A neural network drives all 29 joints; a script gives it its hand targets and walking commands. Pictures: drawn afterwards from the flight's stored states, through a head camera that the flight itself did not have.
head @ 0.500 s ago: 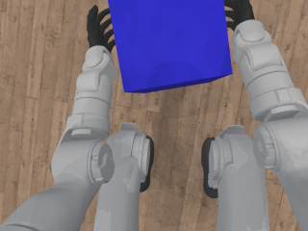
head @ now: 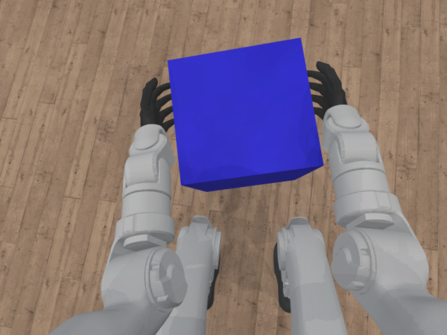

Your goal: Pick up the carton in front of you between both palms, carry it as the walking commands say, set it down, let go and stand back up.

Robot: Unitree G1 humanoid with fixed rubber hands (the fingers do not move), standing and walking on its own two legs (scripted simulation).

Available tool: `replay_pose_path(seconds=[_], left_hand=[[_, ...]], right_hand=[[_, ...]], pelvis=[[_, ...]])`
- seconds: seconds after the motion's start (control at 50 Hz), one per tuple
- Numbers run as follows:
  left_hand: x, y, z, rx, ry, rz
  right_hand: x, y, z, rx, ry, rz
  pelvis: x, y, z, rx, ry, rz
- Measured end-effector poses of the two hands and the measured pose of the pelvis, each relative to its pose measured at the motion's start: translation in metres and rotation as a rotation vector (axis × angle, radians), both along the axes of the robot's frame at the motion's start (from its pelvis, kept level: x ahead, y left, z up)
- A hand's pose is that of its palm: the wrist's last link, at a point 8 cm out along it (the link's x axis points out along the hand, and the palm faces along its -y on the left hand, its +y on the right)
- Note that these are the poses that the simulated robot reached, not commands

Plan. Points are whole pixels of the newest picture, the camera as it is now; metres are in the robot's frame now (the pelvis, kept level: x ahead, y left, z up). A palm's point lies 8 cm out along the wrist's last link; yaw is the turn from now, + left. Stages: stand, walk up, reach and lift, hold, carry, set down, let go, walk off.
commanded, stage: reach and lift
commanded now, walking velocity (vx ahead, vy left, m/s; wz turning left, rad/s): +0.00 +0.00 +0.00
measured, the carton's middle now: (243, 131) +0.48 +0.01 -0.14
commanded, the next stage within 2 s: none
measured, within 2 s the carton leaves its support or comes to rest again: neither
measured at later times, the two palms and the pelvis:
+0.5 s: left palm (107, 102) +0.43 +0.15 +0.11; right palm (388, 89) +0.44 -0.15 +0.10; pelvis +0.05 +0.00 +0.14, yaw -1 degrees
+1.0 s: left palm out of the picture +0.40 +0.15 +0.26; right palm out of the picture +0.39 -0.15 +0.25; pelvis +0.09 +0.00 +0.25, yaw -1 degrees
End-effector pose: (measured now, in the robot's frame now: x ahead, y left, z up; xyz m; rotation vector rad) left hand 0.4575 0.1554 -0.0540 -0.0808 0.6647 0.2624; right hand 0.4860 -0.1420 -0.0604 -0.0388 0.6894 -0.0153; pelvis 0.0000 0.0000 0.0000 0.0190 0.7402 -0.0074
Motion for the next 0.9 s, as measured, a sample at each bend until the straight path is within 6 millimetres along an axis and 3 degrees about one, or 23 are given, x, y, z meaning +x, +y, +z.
replay_pose_path(seconds=[0.48,0.9], left_hand=[[-0.03,-0.005,0.157,-0.004,0.002,-0.044],[-0.055,-0.007,0.283,0.006,-0.006,-0.104]], right_hand=[[-0.047,-0.006,0.155,0.019,0.005,-0.068],[-0.088,-0.008,0.282,0.014,-0.005,-0.122]], pelvis=[[0.044,-0.003,0.131,-0.006,-0.213,-0.006],[0.086,0.002,0.238,-0.021,-0.523,-0.009]])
